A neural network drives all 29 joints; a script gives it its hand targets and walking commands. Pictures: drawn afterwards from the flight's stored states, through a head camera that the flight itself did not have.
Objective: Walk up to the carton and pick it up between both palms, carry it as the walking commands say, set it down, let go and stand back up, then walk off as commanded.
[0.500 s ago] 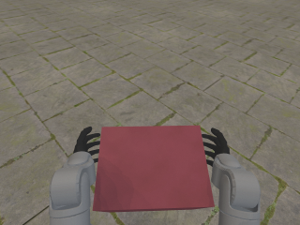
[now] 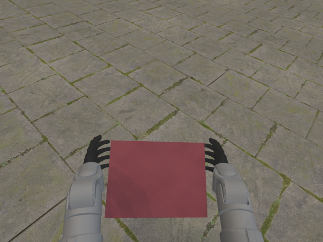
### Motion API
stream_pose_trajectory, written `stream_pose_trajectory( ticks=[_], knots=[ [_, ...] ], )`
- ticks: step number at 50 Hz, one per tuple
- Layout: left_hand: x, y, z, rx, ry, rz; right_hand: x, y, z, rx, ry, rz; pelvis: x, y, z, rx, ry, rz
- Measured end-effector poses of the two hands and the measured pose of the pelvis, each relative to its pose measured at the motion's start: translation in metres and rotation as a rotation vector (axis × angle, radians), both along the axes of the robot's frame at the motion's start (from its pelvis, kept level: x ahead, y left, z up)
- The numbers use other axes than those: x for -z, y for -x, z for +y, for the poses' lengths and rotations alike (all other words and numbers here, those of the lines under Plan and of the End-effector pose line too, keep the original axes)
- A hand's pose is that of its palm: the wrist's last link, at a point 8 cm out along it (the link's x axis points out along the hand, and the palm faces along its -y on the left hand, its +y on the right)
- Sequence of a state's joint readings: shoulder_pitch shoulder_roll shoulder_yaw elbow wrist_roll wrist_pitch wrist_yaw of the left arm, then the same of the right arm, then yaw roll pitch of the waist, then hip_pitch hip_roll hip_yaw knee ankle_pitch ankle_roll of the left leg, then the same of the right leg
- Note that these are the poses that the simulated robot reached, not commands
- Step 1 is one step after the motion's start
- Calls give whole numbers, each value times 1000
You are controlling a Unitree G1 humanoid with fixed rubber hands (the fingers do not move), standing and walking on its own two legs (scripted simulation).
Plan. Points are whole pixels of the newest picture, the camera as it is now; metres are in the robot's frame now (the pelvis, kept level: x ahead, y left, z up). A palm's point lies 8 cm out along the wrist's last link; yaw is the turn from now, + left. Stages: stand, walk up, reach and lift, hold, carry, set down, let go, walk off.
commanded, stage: hold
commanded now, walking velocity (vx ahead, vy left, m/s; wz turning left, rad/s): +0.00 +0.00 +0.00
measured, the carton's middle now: (155, 176) +0.30 +0.05 -0.07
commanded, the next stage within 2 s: set down in 0.18 s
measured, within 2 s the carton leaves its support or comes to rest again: neither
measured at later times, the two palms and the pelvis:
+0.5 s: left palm (109, 149) +0.32 +0.18 +0.03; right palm (230, 163) +0.32 -0.15 +0.02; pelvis +0.02 +0.03 +0.00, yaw -5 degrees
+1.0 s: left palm (114, 169) +0.31 +0.17 -0.06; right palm (220, 171) +0.34 -0.15 -0.06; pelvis +0.02 -0.03 -0.02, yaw -2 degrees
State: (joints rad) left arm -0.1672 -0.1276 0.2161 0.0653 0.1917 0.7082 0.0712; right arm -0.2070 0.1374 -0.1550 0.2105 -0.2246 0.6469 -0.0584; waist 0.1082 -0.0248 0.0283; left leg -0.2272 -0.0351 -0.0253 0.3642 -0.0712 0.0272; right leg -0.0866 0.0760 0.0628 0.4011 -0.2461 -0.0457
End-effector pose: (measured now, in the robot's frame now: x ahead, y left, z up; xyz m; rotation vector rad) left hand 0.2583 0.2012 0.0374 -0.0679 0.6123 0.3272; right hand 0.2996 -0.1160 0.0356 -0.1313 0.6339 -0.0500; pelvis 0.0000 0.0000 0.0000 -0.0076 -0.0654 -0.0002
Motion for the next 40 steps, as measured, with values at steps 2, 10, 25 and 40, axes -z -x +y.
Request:
stream_pose_trajectory(
  ticks=[2, 10, 25, 40],
  knots=[
    [-5, -6, 6, 4, 4, -8, -6, -7, 5, -4, 2, -7, 0, 1, 5, -4, 1, -9],
    [-20, -31, 0, 97, -2, -12, -18, -13, -7, 44, -12, -8, -2, -3, 27, 17, 2, -17],
    [12, -61, -23, 151, -21, 72, 12, -22, -33, 46, -14, 70, 4, -15, 34, 94, -20, -18],
    [72, -52, -29, 80, -22, 110, 75, -30, -38, 50, -58, 102, 11, -23, -4, 56, -21, 176]
  ],
)
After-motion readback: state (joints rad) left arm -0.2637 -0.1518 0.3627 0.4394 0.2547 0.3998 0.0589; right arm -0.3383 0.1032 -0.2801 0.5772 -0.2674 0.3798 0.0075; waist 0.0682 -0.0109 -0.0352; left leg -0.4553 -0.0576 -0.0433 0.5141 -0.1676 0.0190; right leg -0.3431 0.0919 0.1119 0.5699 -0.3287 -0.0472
